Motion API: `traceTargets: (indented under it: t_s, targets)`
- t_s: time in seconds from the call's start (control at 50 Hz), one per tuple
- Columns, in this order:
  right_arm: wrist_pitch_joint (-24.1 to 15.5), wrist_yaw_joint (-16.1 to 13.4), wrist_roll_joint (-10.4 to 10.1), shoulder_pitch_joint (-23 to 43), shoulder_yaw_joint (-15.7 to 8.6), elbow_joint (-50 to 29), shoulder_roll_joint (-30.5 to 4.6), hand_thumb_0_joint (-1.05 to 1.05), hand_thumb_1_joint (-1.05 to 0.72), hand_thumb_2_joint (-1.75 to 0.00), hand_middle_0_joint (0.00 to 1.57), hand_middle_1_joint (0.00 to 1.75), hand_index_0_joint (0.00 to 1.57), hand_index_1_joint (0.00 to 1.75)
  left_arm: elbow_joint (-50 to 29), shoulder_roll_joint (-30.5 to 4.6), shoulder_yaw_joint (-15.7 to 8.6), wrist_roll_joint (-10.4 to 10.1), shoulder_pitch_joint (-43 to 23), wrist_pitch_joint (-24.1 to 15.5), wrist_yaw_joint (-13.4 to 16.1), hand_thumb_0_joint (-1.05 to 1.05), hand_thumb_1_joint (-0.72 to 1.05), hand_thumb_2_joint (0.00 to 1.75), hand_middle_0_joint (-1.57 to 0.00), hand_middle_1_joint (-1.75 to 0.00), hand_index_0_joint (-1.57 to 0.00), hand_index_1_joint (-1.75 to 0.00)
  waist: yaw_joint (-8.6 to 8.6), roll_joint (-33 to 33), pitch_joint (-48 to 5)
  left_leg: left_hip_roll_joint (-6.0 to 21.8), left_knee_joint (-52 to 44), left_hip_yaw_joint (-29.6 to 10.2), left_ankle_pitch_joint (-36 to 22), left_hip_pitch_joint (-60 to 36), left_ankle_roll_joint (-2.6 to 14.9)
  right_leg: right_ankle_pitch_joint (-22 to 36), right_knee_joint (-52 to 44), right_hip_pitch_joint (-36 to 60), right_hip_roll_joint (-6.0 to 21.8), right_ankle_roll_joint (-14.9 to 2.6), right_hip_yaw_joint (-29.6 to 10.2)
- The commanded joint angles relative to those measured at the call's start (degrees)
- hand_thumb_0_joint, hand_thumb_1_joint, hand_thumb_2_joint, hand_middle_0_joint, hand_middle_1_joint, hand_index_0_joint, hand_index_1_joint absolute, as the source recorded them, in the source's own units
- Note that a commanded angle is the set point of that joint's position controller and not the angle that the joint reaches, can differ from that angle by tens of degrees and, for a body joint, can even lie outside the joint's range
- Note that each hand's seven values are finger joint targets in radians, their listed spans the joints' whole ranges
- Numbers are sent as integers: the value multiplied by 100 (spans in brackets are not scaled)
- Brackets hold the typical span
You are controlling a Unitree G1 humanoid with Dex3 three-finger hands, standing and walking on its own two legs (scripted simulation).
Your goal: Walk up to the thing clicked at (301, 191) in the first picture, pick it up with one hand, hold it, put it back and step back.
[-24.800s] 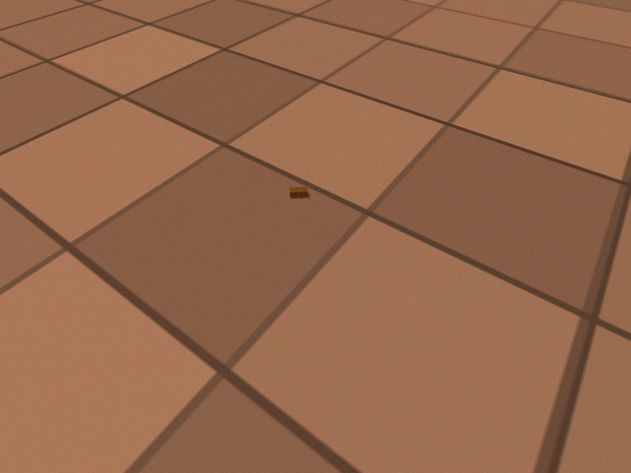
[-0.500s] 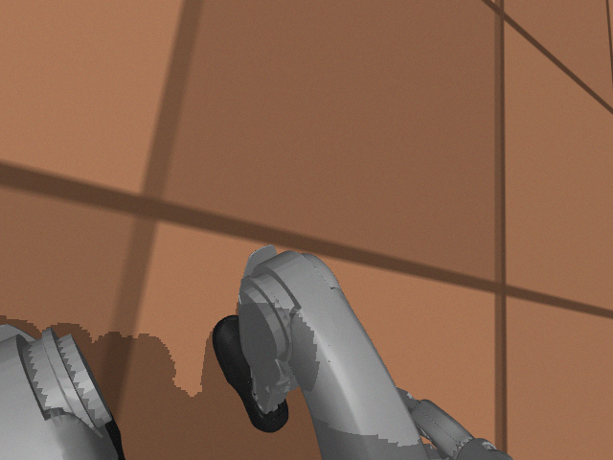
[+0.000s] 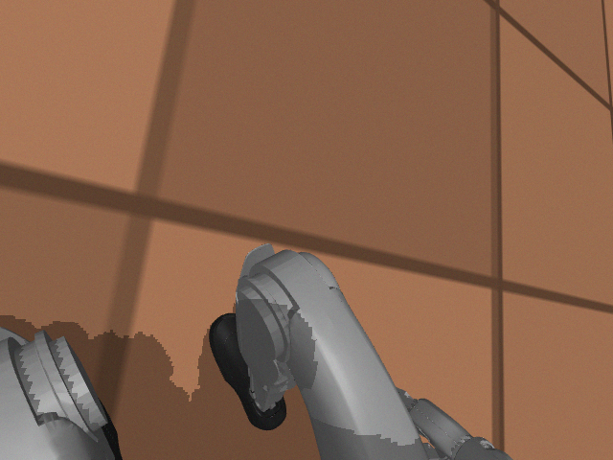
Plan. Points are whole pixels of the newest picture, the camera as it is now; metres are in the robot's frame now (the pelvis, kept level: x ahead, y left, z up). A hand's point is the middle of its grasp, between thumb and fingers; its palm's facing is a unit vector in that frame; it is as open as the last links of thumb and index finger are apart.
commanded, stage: close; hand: left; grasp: from above
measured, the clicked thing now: out of the picture +0.45 +0.39 -0.29
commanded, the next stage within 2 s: settle in 0.82 s
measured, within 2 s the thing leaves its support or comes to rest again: leaves its support in 1.14 s
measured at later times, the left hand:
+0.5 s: hand out of the picture +0.43 +0.38 -0.25, palm faces -0.40 -0.20 -0.89, open 7.0 cm
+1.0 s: hand out of the picture +0.43 +0.38 -0.25, palm faces -0.40 -0.20 -0.89, open 6.5 cm
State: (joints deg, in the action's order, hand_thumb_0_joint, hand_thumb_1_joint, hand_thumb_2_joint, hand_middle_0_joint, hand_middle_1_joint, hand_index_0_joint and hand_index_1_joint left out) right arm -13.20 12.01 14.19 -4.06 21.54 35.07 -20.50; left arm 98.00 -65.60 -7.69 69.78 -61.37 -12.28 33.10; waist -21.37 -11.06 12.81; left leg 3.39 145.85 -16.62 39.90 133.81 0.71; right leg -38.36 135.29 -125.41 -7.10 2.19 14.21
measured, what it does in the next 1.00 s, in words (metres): stands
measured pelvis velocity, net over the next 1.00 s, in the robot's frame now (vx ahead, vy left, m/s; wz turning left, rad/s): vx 0.00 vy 0.00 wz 0.00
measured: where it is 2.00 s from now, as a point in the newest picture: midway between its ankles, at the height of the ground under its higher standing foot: (187, 429)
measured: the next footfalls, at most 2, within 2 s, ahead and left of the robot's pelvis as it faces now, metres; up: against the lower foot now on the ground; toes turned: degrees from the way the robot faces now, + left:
none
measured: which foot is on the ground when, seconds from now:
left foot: down 0.00-1.00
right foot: down 0.00-1.00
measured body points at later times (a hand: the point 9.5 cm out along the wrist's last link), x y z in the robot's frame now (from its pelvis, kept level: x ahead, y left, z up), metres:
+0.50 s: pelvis +0.00 +0.00 +0.00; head +0.28 +0.15 +0.32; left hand +0.44 +0.39 -0.20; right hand +0.08 -0.24 -0.05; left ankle +0.07 +0.13 -0.27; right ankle +0.11 -0.10 -0.27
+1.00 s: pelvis +0.00 +0.00 +0.00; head +0.28 +0.15 +0.32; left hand +0.45 +0.39 -0.20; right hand +0.08 -0.25 -0.05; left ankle +0.07 +0.13 -0.27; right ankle +0.11 -0.10 -0.27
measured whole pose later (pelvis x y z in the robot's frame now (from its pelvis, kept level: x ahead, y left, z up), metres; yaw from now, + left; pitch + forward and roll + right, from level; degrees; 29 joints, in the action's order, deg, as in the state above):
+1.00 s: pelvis +0.00 +0.00 +0.00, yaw +0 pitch +25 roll -15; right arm -13.0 11.9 13.9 -4.0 21.4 35.1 -20.8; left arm 97.2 -65.6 -7.4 69.3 -60.8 -12.7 32.0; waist -20.8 -11.0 12.7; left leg 3.3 145.9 -16.6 40.2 133.7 0.6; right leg -38.6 135.3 -125.3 -7.0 2.1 14.2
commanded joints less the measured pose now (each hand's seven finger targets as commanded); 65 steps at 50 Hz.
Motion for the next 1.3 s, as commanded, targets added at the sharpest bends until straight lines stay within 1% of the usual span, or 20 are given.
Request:
traceTargets:
  t_s: [0.0, 0.1, 0.12, 0.14, 0.18, 0.26, 0.34, 0.38, 0.5, 0.86, 0.92, 0.94, 0.98, 1.02, 1.04, 1.06, 1.08, 1.1, 1.12, 1.28]
  targets:
    - [11, -47, -73, -1029, -578, 85, -1971, 0, -88, -90, 20, 30, 20, 30, -583, -1473, -8, -120, -1058, 51, 136, 0, 24, 37, -64, -49, -67, -46, -260, 3373, -3523, 248, -1516, 380, -1159, -2919, -65, 1402, -1162, 1803, -120, -308, 362]
    - [23, -50, -81, -1041, -567, 71, -1943, 0, -88, -90, 20, 30, 20, 30, -642, -1472, -16, -152, -1048, 18, 71, 0, 33, 32, -70, -47, -74, -43, -218, 3353, -3494, 239, -1513, 391, -1135, -2852, -53, 1372, -1147, 1782, -114, -309, 358]
    - [18, -48, -76, -1029, -590, 35, -1971, 0, -88, -90, 20, 30, 20, 30, -764, -1346, 139, -145, -1149, -1, 37, 0, 34, 30, -71, -45, -74, -41, -289, 3467, -3551, 242, -1512, 420, -1181, -2921, -56, 1423, -1195, 1878, -145, -308, 340]
    - [34, -54, -88, -1039, -542, 87, -1921, 0, -88, -90, 20, 30, 20, 30, -698, -1497, -45, -210, -1142, -22, 69, 0, 35, 28, -72, -43, -76, -39, -244, 3351, -3628, 252, -1501, 361, -1208, -2914, -56, 1450, -1176, 1869, -124, -294, 372]
    - [47, -40, -79, -1084, -528, 106, -1924, 0, -88, -90, 20, 30, 20, 30, -738, -1494, -38, -154, -1076, -60, 59, 0, 37, 27, -74, -42, -78, -38, -243, 3500, -3719, 253, -1494, 360, -1451, -3069, -81, 1599, -1110, 1937, -117, -298, 388]
    - [48, -37, -74, -1060, -517, 91, -1904, 0, -88, -90, 20, 30, 20, 30, -695, -1388, 62, -124, -1112, -103, 62, 0, 44, 23, -78, -40, -82, -36, -272, 3368, -3450, 228, -1448, 432, -1227, -2801, -42, 1481, -1176, 1845, -124, -292, 345]
    - [59, -48, -66, -1013, -563, 96, -1981, 0, -88, -90, 20, 30, 20, 30, -911, -1565, -78, -93, -1196, -163, 118, 0, 51, 21, -84, -37, -88, -33, -188, 3524, -3705, 262, -1520, 333, -1276, -3093, -99, 1444, -1100, 1770, -107, -313, 411]
    - [57, -25, -37, -1026, -575, 121, -1962, 0, -88, -90, 20, 30, 20, 30, -739, -1372, 5, -67, -1082, -148, 131, 0, 55, 19, -86, -35, -91, -31, -235, 3591, -3609, 260, -1550, 321, -1321, -3097, -112, 1465, -1074, 1754, -110, -313, 422]
    - [48, -57, -35, -981, -561, 110, -1968, 0, -88, -90, 20, 30, 20, 30, -611, -1405, 42, -55, -1112, -136, 191, 0, 64, 15, -94, -32, -98, -27, -227, 3424, -3561, 254, -1489, 367, -1200, -2977, -77, 1426, -1131, 1753, -113, -306, 393]
    - [31, -67, -63, -1012, -551, 103, -1955, 0, -88, -90, 20, 30, 20, 30, -765, -1558, -65, -148, -1112, -71, 142, 0, 85, 14, -112, -24, -116, -20, -203, 3354, -3784, 252, -1418, 409, -1390, -2981, -47, 1595, -1167, 2004, -141, -285, 356]
    - [24, -60, -69, -952, -585, 58, -1957, 0, -91, -90, 20, 30, 20, 30, -996, -1429, 72, -128, -1308, -94, 124, 0, 84, 14, -117, -26, -121, -22, -193, 3565, -3633, 250, -1481, 401, -1324, -3013, -83, 1519, -1140, 1810, -127, -303, 382]
    - [29, -62, -75, -1015, -568, 119, -1943, 0, -90, -90, 20, 30, 20, 30, -545, -1465, -38, -125, -1031, -30, 120, 0, 89, 18, -120, -26, -125, -22, -211, 3411, -3556, 258, -1501, 368, -1258, -3003, -83, 1461, -1135, 1787, -114, -307, 385]
    - [31, -47, -69, -1087, -593, 133, -1974, 0, -90, -90, 20, 30, 20, 30, -808, -1547, -67, -124, -1153, -25, 82, 0, 94, 18, -124, -25, -128, -21, -226, 3603, -3702, 245, -1500, 393, -1409, -3097, -93, 1577, -1105, 1887, -102, -306, 357]
    - [44, -51, -84, -1090, -623, 109, -1968, 0, -90, -90, 20, 30, 20, 30, -1023, -1660, -137, -120, -1249, 6, 36, 0, 98, 17, -127, -24, -132, -20, -164, 3629, -3880, 243, -1469, 428, -1431, -3123, -77, 1594, -1140, 1880, -97, -305, 342]
    - [29, -38, -110, -1071, -641, 72, -1963, 0, -90, -90, 20, 30, 20, 30, -1312, -1561, -2, -130, -1469, 8, -12, 0, 100, 15, -129, -23, -133, -18, -142, 3788, -3899, 233, -1489, 426, -1465, -3190, -101, 1592, -1105, 1791, -73, -331, 326]
    - [49, -41, -106, -1063, -670, 139, -1964, 0, -90, -90, 20, 30, 20, 30, -1030, -1663, -183, -150, -1206, 48, -10, 0, 99, 17, -129, -23, -133, -19, -119, 3798, -3855, 247, -1536, 410, -1402, -3180, -116, 1522, -1099, 1779, -78, -341, 339]
    - [39, -24, -111, -1068, -681, 60, -1957, 0, -90, -90, 20, 30, 20, 30, -1211, -1453, 4, -113, -1256, 58, -79, 0, 100, 17, -130, -22, -134, -18, -145, 3761, -3854, 229, -1492, 435, -1443, -3175, -99, 1549, -1118, 1727, -89, -330, 331]
    - [76, -55, -123, -1063, -713, 118, -1960, 0, -90, -90, 20, 30, 20, 30, -1084, -1621, -203, -154, -1094, 71, -73, 0, 101, 15, -131, -20, -135, -16, -92, 3635, -3903, 240, -1544, 428, -1282, -3095, -95, 1454, -1138, 1794, -93, -330, 353]
    - [87, -48, -142, -1082, -748, 57, -1970, 0, -90, -90, 20, 30, 20, 30, -1371, -1596, -133, -110, -1231, 71, -126, 0, 104, 16, -133, -20, -137, -16, -65, 3804, -3939, 213, -1517, 469, -1358, -3133, -100, 1487, -1137, 1751, -78, -346, 312]
    - [174, 14, -242, -1157, -998, 141, -1762, 0, -90, -90, 20, 30, 20, 30, -1943, -1134, -89, -240, -1050, 303, -411, 0, 103, 10, -132, -14, -136, -10, 211, 3905, -4425, 174, -1640, 566, -1504, -3253, -91, 1587, -1151, 1646, -69, -367, 239]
